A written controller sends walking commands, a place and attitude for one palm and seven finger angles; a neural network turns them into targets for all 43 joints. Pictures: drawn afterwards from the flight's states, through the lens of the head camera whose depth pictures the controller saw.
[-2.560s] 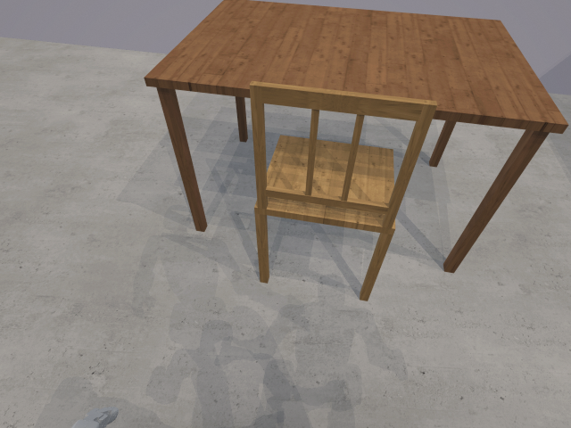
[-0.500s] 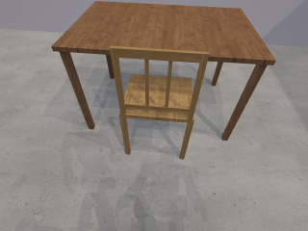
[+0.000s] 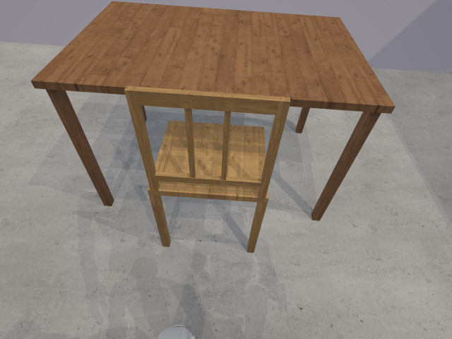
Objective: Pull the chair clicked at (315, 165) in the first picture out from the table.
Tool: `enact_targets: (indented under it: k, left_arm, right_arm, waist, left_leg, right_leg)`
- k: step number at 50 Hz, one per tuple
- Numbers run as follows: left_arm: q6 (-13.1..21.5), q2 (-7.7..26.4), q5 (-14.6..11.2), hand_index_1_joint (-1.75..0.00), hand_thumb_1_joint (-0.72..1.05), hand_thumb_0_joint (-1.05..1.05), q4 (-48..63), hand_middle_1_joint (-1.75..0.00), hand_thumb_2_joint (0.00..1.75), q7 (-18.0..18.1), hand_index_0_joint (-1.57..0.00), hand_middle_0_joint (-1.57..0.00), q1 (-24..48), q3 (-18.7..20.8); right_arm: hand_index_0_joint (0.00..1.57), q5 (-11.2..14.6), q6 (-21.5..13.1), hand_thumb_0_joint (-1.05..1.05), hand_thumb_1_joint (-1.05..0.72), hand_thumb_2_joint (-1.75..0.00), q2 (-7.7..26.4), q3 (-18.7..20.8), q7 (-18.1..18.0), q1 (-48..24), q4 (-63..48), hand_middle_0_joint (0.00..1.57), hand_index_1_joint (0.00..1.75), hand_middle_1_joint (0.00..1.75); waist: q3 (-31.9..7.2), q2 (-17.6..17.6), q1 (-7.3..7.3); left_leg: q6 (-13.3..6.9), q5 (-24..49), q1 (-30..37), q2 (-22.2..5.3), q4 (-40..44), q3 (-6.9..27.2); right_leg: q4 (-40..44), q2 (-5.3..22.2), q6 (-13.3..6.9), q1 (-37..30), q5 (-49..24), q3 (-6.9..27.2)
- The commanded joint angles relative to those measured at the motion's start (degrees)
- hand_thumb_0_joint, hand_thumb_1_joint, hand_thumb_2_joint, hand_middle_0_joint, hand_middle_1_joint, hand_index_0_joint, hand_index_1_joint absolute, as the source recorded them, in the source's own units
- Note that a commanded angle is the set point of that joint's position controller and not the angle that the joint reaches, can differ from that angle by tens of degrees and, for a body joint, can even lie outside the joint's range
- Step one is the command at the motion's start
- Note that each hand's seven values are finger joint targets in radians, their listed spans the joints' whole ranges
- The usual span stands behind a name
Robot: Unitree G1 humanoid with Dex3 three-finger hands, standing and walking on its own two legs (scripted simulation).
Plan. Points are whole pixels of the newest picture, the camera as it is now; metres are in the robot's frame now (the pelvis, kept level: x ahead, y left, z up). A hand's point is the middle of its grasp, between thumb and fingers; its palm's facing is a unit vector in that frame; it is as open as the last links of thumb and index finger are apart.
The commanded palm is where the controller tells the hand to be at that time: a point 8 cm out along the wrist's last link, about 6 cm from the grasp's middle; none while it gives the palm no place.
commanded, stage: take the last steps up to it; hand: left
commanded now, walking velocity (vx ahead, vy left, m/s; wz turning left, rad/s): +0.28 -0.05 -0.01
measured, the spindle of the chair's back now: (190, 145) +0.65 +0.17 -0.10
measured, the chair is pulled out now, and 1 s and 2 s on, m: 0.00 0.00 0.00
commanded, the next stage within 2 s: come to a stop and stand still in 0.34 s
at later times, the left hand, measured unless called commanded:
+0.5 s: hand (153, 294) +0.24 +0.18 -0.17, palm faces -0.01 -0.98 -0.22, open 7.3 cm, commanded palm none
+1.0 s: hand (134, 304) +0.22 +0.22 -0.19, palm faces +0.07 -0.98 -0.18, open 7.3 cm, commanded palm none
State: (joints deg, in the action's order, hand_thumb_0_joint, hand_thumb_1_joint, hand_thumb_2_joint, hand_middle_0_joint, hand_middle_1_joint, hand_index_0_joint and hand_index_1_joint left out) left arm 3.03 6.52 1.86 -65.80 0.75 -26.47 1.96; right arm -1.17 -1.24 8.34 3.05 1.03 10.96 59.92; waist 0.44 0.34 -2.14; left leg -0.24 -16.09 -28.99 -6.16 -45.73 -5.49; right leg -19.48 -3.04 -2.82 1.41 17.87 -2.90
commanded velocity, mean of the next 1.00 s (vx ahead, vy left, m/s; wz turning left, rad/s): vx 0.01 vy -0.02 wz -0.01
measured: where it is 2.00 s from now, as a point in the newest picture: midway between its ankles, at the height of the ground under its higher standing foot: outside the picture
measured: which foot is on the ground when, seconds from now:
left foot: up 0.00-0.06, down 0.08-0.50, up 0.52-0.84, down 0.86-1.00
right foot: down 0.00-0.08, up 0.10-0.48, down 0.50-0.88, up 0.90-1.00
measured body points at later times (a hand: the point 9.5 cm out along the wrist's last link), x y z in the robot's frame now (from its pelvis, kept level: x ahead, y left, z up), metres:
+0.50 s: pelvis +0.17 -0.01 -0.01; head +0.18 -0.01 +0.44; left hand +0.24 +0.23 -0.15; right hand +0.12 -0.23 -0.17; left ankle +0.12 +0.12 -0.74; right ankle +0.24 -0.13 -0.74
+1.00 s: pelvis +0.16 +0.04 +0.00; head +0.18 +0.07 +0.45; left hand +0.21 +0.27 -0.17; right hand +0.22 -0.20 -0.14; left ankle +0.19 +0.11 -0.74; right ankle +0.17 -0.12 -0.70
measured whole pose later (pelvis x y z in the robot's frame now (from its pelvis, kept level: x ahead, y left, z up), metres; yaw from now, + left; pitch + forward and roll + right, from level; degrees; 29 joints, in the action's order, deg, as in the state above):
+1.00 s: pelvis +0.16 +0.04 +0.00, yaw +0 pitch -2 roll -1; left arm -3.6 11.8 1.5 -59.2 2.1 -10.7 4.2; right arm -1.4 0.5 7.6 1.7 -2.3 11.6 58.3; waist 3.4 3.7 -0.8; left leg -4.3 -13.3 -14.2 0.4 -28.7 -5.5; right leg -49.7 0.8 1.3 22.3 22.9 1.4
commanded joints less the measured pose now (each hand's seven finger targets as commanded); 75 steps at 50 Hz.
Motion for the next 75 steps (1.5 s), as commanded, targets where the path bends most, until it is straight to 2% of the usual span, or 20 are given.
enact_targets:
  k: [1,3,4,5,8,13,18,23,25,26,30,37,41,42,44,48,59,67,70,75]
  left_arm:
    - [1.01,8.63,-0.31,-0.3,0.9,0.0,1.05,-0.3,0.9,0.54,-0.2,-0.2,-2.41,1.92]
    - [0.91,6.67,-0.71,-0.3,0.9,0.0,1.66,-0.3,0.9,0.08,-0.2,-0.2,-1.96,1.86]
    - [0.74,3.46,-1.31,-0.3,0.9,0.0,3.11,-0.3,0.9,-0.5,-0.2,-0.2,-3.1,1.44]
    - [0.63,5.12,-0.63,-0.3,0.9,0.0,4.81,-0.3,0.9,-0.51,-0.2,-0.2,-0.81,1.58]
    - [-0.47,4.19,0.43,-0.3,0.9,0.0,4.44,-0.3,0.9,-1.03,-0.2,-0.2,2.7,1.95]
    - [-2.39,1.93,-0.01,-0.3,0.9,0.0,5.43,-0.3,0.9,-1.58,-0.2,-0.2,2.14,1.69]
    - [-2.35,3.29,-0.14,-0.3,0.9,0.0,8.55,-0.3,0.9,-1.74,-0.2,-0.2,9.91,1.67]
    - [-1.2,5.84,-0.05,-0.3,0.9,0.0,7.09,-0.3,0.9,-1.2,-0.2,-0.2,6.38,2.06]
    - [0.02,12.78,-0.25,-0.3,0.9,0.0,5.56,-0.3,0.9,0.08,-0.2,-0.2,2.55,2.74]
    - [-0.29,13.43,-0.77,-0.3,0.9,0.0,5.93,-0.3,0.9,0.29,-0.2,-0.2,3.21,2.15]
    - [-1.19,11.23,-0.66,-0.3,0.9,0.0,7.1,-0.3,0.9,1.91,-0.2,-0.2,11.57,1.94]
    - [-3.67,13.09,-0.12,-0.3,0.9,0.0,9.03,-0.3,0.9,2.54,-0.2,-0.2,14.03,3.79]
    - [-4.46,12.32,-0.5,-0.3,0.9,0.0,10.42,-0.3,0.9,2.15,-0.2,-0.2,16.56,3.8]
    - [-4.74,10.59,-0.74,-0.3,0.9,0.0,10.52,-0.3,0.9,1.84,-0.2,-0.2,16.26,3.3]
    - [-5.6,6.08,-1.11,-0.3,0.9,0.0,11.87,-0.3,0.9,1.73,-0.2,-0.2,15.74,2.45]
    - [-5.79,6.91,-0.29,-0.3,0.9,0.0,7.87,-0.3,0.9,1.11,-0.2,-0.2,11.37,2.36]
    - [-6.08,6.02,-0.33,-0.3,0.9,0.0,5.44,-0.3,0.9,0.25,-0.2,-0.2,8.73,0.99]
    - [-4.76,5.48,-0.66,-0.3,0.9,0.0,1.06,-0.3,0.9,1.0,-0.2,-0.2,0.65,0.54]
    - [-3.6,7.28,-0.94,-0.3,0.9,0.0,1.17,-0.3,0.9,1.32,-0.2,-0.2,2.97,0.03]
    - [-2.71,4.95,-1.41,-0.3,0.9,0.0,0.91,-0.3,0.9,1.59,-0.2,-0.2,5.0,-0.87]
  right_arm:
    - [0.2,-0.13,-2.48,0.0,-0.9,-0.9,2.71,0.46,-0.81,1.47,-2.91,0.2,0.3,0.3]
    - [0.2,-0.59,-3.16,0.0,-0.9,-0.9,7.09,1.68,-1.97,15.44,1.34,0.2,0.3,0.3]
    - [0.2,-1.15,-3.38,0.0,-0.9,-0.9,13.78,3.07,-2.57,21.79,2.41,0.2,0.3,0.3]
    - [0.2,-0.23,-2.5,0.0,-0.9,-0.9,14.41,2.73,-3.1,21.6,2.37,0.2,0.3,0.3]
    - [0.2,-0.18,-2.63,0.0,-0.9,-0.9,6.62,0.65,-3.1,8.56,-0.92,0.2,0.3,0.3]
    - [0.2,-0.11,-3.69,0.0,-0.9,-0.9,5.65,0.25,-3.11,6.91,-1.3,0.2,0.3,0.3]
    - [0.2,-0.55,-2.48,0.0,-0.9,-0.9,8.0,0.94,-2.58,8.79,-0.65,0.2,0.3,0.3]
    - [0.2,-0.38,-1.19,0.0,-0.9,-0.9,7.11,0.53,-2.44,9.27,0.4,0.2,0.3,0.3]
    - [0.2,0.44,-1.12,0.0,-0.9,-0.9,1.78,-0.85,-2.47,12.97,0.18,0.2,0.3,0.3]
    - [0.2,0.66,-0.5,0.0,-0.9,-0.9,2.46,-1.03,-3.1,12.36,0.21,0.2,0.3,0.3]
    - [0.2,1.37,1.49,0.0,-0.9,-0.9,2.62,-0.59,-3.83,12.58,2.03,0.2,0.3,0.3]
    - [0.2,0.57,3.29,0.0,-0.9,-0.9,2.44,0.68,-3.1,8.49,-0.81,0.2,0.3,0.3]
    - [0.2,0.4,2.6,0.0,-0.9,-0.9,2.75,0.83,-2.82,12.07,-0.7,0.2,0.3,0.3]
    - [0.2,0.29,2.14,0.0,-0.9,-0.9,3.98,0.99,-2.79,12.53,-0.56,0.2,0.3,0.3]
    - [0.2,-0.67,1.62,0.0,-0.9,-0.9,10.57,1.55,-3.06,7.42,-4.07,0.2,0.3,0.3]
    - [0.2,-0.41,0.49,0.0,-0.9,-0.9,7.59,-0.24,-4.24,-0.24,-4.75,0.2,0.3,0.3]
    - [0.2,-0.28,1.19,0.0,-0.9,-0.9,9.94,1.01,-4.4,7.21,-0.06,0.2,0.3,0.3]
    - [0.2,0.52,1.55,0.0,-0.9,-0.9,6.85,0.53,-3.54,6.47,2.75,0.2,0.3,0.3]
    - [0.2,0.61,1.49,0.0,-0.9,-0.9,2.51,-0.81,-3.01,8.02,3.77,0.2,0.3,0.3]
    - [0.2,0.43,1.79,0.0,-0.9,-0.9,2.1,-1.48,-3.01,11.09,6.21,0.2,0.3,0.3]
  waist:
    - [4.79,3.44,2.98]
    - [-0.65,-2.95,8.38]
    - [-5.15,-17.71,9.1]
    - [-4.96,-14.03,8.04]
    - [6.73,-5.18,3.11]
    - [3.2,-5.41,0.51]
    - [5.2,-7.29,2.98]
    - [2.64,-1.63,0.47]
    - [-4.01,13.63,0.76]
    - [-5.29,9.71,0.7]
    - [-4.8,9.93,2.77]
    - [-3.24,7.43,1.26]
    - [-4.0,8.58,3.96]
    - [-3.72,5.02,4.12]
    - [0.84,-15.3,3.19]
    - [2.14,-6.39,0.57]
    - [0.85,-6.51,4.67]
    - [2.8,-3.67,1.62]
    - [3.79,0.86,3.47]
    - [8.42,5.52,4.36]
  left_leg:
    - [-1.37,1.94,9.06,3.31,11.11,-2.68]
    - [-4.48,1.35,29.76,-0.7,18.53,5.33]
    - [-10.67,-0.73,37.78,-17.49,28.08,29.37]
    - [-13.72,-2.48,35.92,-21.95,33.9,37.32]
    - [-11.55,-10.51,14.75,-15.76,37.7,24.36]
    - [-10.24,12.8,13.06,-9.8,34.86,6.42]
    - [-10.23,6.82,12.95,-9.43,34.05,6.06]
    - [-5.06,3.12,10.92,-4.66,21.11,3.01]
    - [0.44,-11.85,3.8,3.55,5.73,-2.88]
    - [0.95,-19.97,7.62,3.18,1.01,0.26]
    - [1.89,-15.14,9.19,2.0,-2.24,4.3]
    - [2.81,-10.98,8.65,4.09,-1.6,3.32]
    - [2.43,3.8,19.75,4.61,17.48,1.67]
    - [1.5,8.13,23.08,2.03,21.88,3.83]
    - [-7.74,18.35,12.91,-14.55,32.67,23.44]
    - [-7.84,7.18,11.47,-9.1,33.4,16.1]
    - [-8.19,-2.05,23.33,-10.44,36.41,18.56]
    - [-2.35,-7.6,13.47,-2.8,34.48,11.69]
    - [0.5,-1.2,19.27,2.89,27.38,6.21]
    - [-0.37,3.73,21.66,1.65,24.85,6.84]
  right_leg:
    - [0.42,13.98,-6.1,5.86,-20.6,8.24]
    - [-20.5,8.43,-2.94,16.9,-19.69,3.72]
    - [-39.76,1.13,0.68,29.87,5.03,-2.41]
    - [-49.53,1.92,0.05,33.98,12.57,3.03]
    - [-53.23,8.62,0.76,34.0,2.33,4.66]
    - [-36.62,9.96,3.31,26.82,-3.09,1.71]
    - [-22.41,8.19,3.66,22.65,-4.53,-1.6]
    - [-7.83,5.19,3.14,7.22,-9.81,-2.99]
    - [-2.27,22.53,-3.21,-3.01,-30.01,16.66]
    - [0.09,26.06,-6.94,0.49,-40.13,17.25]
    - [-4.42,23.24,-8.52,3.5,-57.34,10.14]
    - [-3.53,23.32,-9.11,7.85,-45.38,7.96]
    - [-7.38,18.72,-3.54,14.02,-26.66,5.79]
    - [-10.97,14.74,-0.78,17.08,-15.84,3.51]
    - [-26.19,4.27,4.32,22.12,13.22,0.46]
    - [-35.5,4.81,4.21,20.54,5.23,7.1]
    - [-20.02,4.89,4.26,18.87,8.35,3.97]
    - [2.49,4.88,2.27,3.63,-3.82,1.8]
    - [7.56,12.0,-0.82,14.27,6.69,9.39]
    - [8.0,10.05,0.43,21.21,8.76,8.59]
